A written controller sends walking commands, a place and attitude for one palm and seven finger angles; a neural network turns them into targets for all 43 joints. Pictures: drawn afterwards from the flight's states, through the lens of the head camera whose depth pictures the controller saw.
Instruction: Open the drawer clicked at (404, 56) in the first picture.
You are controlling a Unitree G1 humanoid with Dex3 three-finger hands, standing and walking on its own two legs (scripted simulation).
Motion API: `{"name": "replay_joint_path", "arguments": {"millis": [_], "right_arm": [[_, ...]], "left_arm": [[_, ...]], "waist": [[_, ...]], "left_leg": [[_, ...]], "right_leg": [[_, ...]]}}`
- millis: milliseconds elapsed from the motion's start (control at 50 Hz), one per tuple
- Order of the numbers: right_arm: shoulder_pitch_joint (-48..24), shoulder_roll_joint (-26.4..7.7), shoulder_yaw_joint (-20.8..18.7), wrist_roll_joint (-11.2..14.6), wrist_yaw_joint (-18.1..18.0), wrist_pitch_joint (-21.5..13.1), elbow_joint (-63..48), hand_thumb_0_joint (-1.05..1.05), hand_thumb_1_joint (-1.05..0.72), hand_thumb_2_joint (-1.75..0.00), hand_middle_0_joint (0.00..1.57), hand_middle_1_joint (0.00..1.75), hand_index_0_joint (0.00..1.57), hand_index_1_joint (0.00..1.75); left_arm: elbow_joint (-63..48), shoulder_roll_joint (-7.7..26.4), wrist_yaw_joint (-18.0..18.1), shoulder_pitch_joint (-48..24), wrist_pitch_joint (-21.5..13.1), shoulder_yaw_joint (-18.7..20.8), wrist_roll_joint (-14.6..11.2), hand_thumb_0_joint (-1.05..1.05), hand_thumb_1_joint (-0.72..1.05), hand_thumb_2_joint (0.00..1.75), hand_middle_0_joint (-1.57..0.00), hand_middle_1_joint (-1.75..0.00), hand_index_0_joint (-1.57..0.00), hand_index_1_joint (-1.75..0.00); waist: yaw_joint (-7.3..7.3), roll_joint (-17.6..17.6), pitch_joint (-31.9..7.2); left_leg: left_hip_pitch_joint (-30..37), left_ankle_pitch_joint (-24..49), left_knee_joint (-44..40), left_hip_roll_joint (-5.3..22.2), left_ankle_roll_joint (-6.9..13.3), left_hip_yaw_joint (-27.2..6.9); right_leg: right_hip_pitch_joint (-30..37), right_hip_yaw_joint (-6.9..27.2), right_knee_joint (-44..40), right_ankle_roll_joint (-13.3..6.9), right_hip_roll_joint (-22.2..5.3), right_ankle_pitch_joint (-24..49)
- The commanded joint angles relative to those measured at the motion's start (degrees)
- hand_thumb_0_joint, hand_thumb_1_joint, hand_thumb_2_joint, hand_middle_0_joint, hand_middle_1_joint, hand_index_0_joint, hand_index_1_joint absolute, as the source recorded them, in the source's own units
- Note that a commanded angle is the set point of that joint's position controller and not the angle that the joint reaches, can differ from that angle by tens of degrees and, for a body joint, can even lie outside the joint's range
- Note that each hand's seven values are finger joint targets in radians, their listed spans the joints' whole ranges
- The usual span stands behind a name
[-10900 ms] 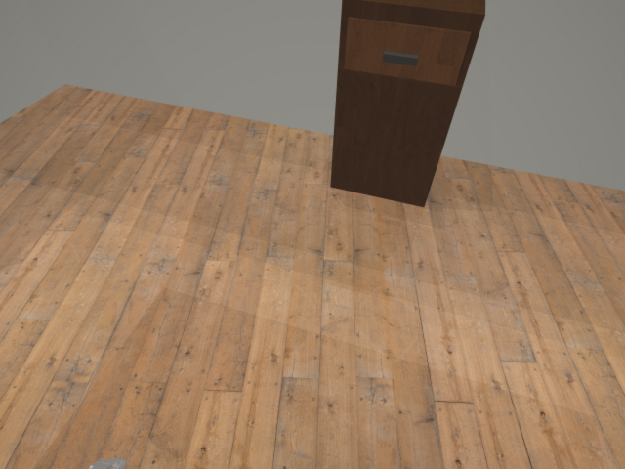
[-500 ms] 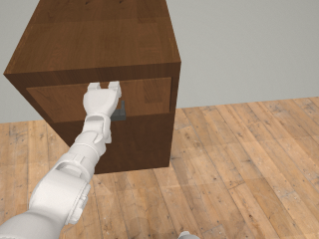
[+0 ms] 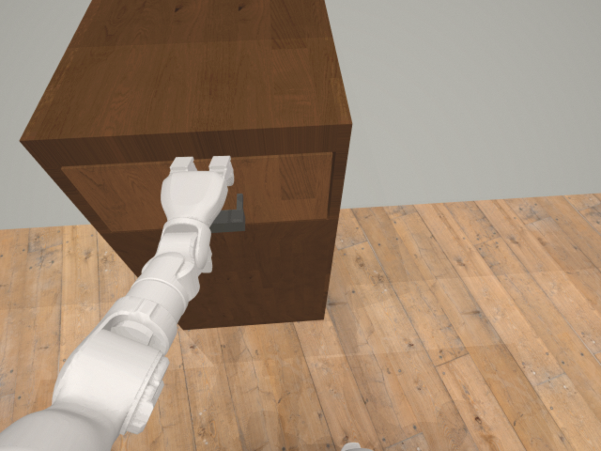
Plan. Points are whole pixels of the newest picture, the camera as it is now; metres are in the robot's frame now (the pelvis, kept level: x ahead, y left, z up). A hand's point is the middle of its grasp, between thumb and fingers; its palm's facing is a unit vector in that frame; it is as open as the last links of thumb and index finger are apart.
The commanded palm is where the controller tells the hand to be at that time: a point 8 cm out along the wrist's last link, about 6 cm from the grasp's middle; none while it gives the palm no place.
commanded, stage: lower the fingers behind the handle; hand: left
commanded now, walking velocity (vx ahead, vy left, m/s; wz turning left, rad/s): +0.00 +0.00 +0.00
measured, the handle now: (209, 211) +0.50 +0.15 -0.04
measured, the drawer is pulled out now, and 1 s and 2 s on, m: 0.00 0.00 0.00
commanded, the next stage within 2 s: close the thumb around the handle in 1.56 s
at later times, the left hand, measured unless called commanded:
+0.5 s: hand (204, 232) +0.45 +0.15 -0.03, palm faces -0.01 -0.01 -1.00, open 13.8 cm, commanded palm +0.43 +0.15 +0.03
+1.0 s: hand (209, 242) +0.44 +0.14 -0.05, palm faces -0.02 +0.00 -1.00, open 13.8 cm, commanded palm +0.43 +0.15 +0.00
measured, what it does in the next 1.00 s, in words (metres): stands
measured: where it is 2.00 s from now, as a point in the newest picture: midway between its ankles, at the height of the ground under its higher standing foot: outside the picture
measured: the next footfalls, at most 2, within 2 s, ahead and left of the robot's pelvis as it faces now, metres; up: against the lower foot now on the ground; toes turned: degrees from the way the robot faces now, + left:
none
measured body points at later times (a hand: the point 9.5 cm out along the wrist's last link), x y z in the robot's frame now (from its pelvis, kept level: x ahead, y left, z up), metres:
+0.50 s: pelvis -0.01 +0.00 -0.01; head +0.08 -0.01 +0.43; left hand +0.44 +0.14 +0.03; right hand +0.04 -0.26 -0.15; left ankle -0.03 +0.10 -0.71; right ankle +0.00 -0.10 -0.71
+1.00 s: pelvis -0.02 +0.00 -0.03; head +0.08 -0.01 +0.40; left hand +0.44 +0.14 +0.00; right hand +0.01 -0.26 -0.17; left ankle -0.03 +0.10 -0.71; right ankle +0.00 -0.10 -0.71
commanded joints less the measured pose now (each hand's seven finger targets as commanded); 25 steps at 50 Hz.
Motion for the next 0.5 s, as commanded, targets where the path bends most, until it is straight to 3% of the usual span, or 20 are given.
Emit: {"name": "replay_joint_path", "arguments": {"millis": [0, 80, 120, 180, 300, 320, 360, 380, 420, 480], "right_arm": [[4.0, -7.4, -2.5, 0.0, -0.1, -1.0, -4.0, 0.0, -0.9, -0.9, 0.2, 0.3, 0.2, 0.3], [3.7, -7.7, -2.5, 0.0, -0.1, -0.4, -4.2, 0.0, -0.9, -0.9, 0.2, 0.3, 0.2, 0.3], [3.6, -7.8, -2.2, 0.3, -0.5, -0.2, -4.3, 0.0, -0.9, -0.9, 0.2, 0.3, 0.2, 0.3], [3.4, -7.6, -2.2, 0.2, -1.0, -0.7, -4.8, 0.0, -0.9, -0.9, 0.2, 0.3, 0.2, 0.3], [4.9, -6.9, -3.0, -0.4, -0.7, -2.1, -4.3, 0.0, -0.9, -0.9, 0.2, 0.3, 0.2, 0.3], [4.7, -6.8, -3.0, -0.5, -0.4, -2.2, -3.9, 0.0, -0.9, -0.9, 0.2, 0.3, 0.2, 0.3], [4.9, -7.2, -3.0, -0.5, -0.1, -2.4, -3.2, 0.0, -0.9, -0.9, 0.2, 0.3, 0.2, 0.3], [4.5, -7.2, -2.9, -0.7, -0.1, -2.5, -2.9, 0.0, -0.9, -0.9, 0.2, 0.3, 0.2, 0.3], [4.7, -7.1, -3.1, -0.9, 0.2, -2.4, -2.8, 0.0, -0.9, -0.9, 0.2, 0.3, 0.2, 0.3], [4.6, -7.1, -3.1, -1.0, 0.4, -2.0, -2.6, 0.0, -0.9, -0.9, 0.2, 0.3, 0.2, 0.3]], "left_arm": [[-8.2, 8.6, 4.5, -25.2, 2.4, 3.3, 0.7, 0.0, -0.5, 0.3, -0.3, -1.2, -0.3, -1.2], [-7.2, 9.0, 4.2, -24.6, 4.4, 3.7, -0.1, 0.0, -0.5, 0.3, -0.3, -1.2, -0.3, -1.2], [-5.8, 9.6, 3.6, -23.8, 5.2, 3.7, -0.3, 0.0, -0.5, 0.3, -0.3, -1.2, -0.3, -1.2], [-7.4, 10.4, 2.7, -23.6, 3.5, 4.5, -0.5, 0.0, -0.5, 0.3, -0.3, -1.2, -0.3, -1.2], [-10.9, 8.5, 3.9, -21.9, -1.9, 3.8, 1.3, 0.0, -0.5, 0.3, -0.3, -1.2, -0.3, -1.2], [-9.7, 7.1, 4.6, -21.6, -1.8, 3.0, 1.3, 0.0, -0.5, 0.3, -0.3, -1.2, -0.3, -1.2], [-8.9, 8.9, 6.3, -24.4, -1.1, 4.1, 1.5, 0.0, -0.5, 0.3, -0.3, -1.2, -0.3, -1.2], [-8.7, 9.6, 7.1, -25.8, -0.7, 4.8, 1.4, 0.0, -0.5, 0.3, -0.3, -1.2, -0.3, -1.2], [-9.5, 10.4, 8.1, -26.3, 0.0, 5.4, 1.6, 0.0, -0.5, 0.3, -0.3, -1.2, -0.3, -1.2], [-7.8, 8.7, 8.0, -25.4, 1.4, 4.6, 1.0, 0.0, -0.5, 0.3, -0.3, -1.2, -0.3, -1.2]], "waist": [[-1.39, -1.8, -21.5], [-1.37, -3.8, -23.1], [-1.71, -5.1, -21.7], [-1.59, -5.4, -22.3], [-1.27, -1.6, -24.9], [-1.93, -2.0, -23.3], [-2.63, -2.5, -21.8], [-2.68, -1.8, -22.1], [-2.31, -0.3, -26.5], [-2.55, -1.2, -27.1]], "left_leg": [[8.4, 24.6, -2.3, 0.5, 0.2, 1.9], [7.0, 24.5, -2.2, 0.3, 0.4, 2.4], [5.6, 22.5, -2.4, 0.3, 0.6, 2.6], [5.1, 21.8, -1.9, 0.1, 0.9, 2.6], [6.3, 24.7, 1.1, 0.6, 0.5, 1.9], [5.5, 23.7, 1.5, 0.6, 0.5, 2.0], [3.5, 20.5, 1.7, 0.6, 0.4, 1.6], [3.0, 20.3, 2.1, 0.4, 0.5, 1.6], [3.7, 20.9, 2.9, 0.2, 0.5, 1.9], [3.5, 22.5, 3.4, 0.3, 0.4, 1.5]], "right_leg": [[14.1, -1.4, -2.1, -1.1, -0.5, 21.7], [17.1, -0.9, -2.1, -0.8, -0.8, 24.3], [17.1, -0.6, -2.3, -0.5, -0.8, 23.8], [17.9, 0.1, -2.4, -0.4, -1.1, 24.2], [13.1, -0.6, 0.5, -0.9, -0.9, 23.8], [11.5, -0.7, 0.4, -0.8, -0.8, 22.9], [9.6, -1.0, 0.7, -0.8, -0.7, 19.6], [9.4, -0.9, 1.0, -0.9, -0.8, 19.4], [10.6, -0.7, 1.8, -0.9, -0.8, 20.5], [10.6, -1.1, 2.5, -0.9, -0.7, 21.9]]}}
